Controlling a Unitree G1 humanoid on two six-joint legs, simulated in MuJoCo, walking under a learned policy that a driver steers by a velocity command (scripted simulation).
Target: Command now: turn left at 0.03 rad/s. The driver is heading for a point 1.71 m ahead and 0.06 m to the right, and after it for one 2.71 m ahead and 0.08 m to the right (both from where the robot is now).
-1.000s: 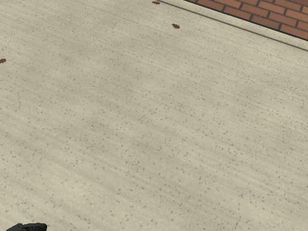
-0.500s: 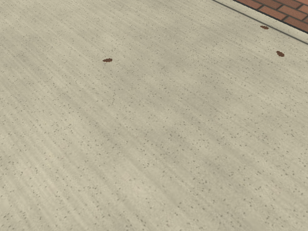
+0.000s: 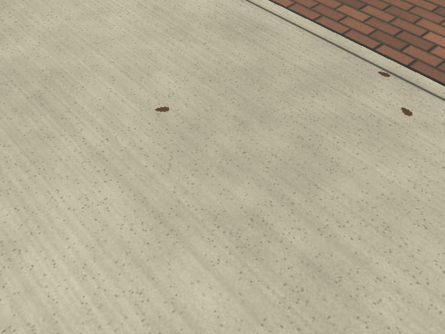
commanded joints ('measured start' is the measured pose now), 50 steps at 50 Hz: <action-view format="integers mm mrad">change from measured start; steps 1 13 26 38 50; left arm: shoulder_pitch -6 4 -133 135 365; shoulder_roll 108 102 79 115 72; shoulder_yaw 23 22 21 32 13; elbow -24 71 10 59 146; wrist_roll -3 -7 -57 18 1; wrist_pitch -10 -1 -97 -93 -127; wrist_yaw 7 19 -22 -48 -29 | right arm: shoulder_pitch -3 35 92 -22 -390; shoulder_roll -115 -115 -179 -118 -69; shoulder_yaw -34 -37 -58 -41 1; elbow -40 69 119 46 -83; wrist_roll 2 8 32 -44 -14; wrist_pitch -12 -11 -83 -84 -42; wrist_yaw -4 -16 -21 54 70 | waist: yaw -3 -2 -54 -23 45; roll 10 6 152 -44 -66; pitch -43 -22 164 28 158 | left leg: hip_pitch -28 -32 60 -665 -567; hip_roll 92 68 396 161 112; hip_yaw -88 -52 -524 -35 168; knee -99 -95 -405 690 160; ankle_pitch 295 282 -415 125 329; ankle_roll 26 8 226 51 43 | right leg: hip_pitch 54 61 -510 139 287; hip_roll -8 2 -63 -237 -155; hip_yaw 3 -6 41 406 -1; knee -22 -28 472 -369 -533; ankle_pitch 194 193 -214 -481 311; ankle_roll -10 -24 -138 -227 -253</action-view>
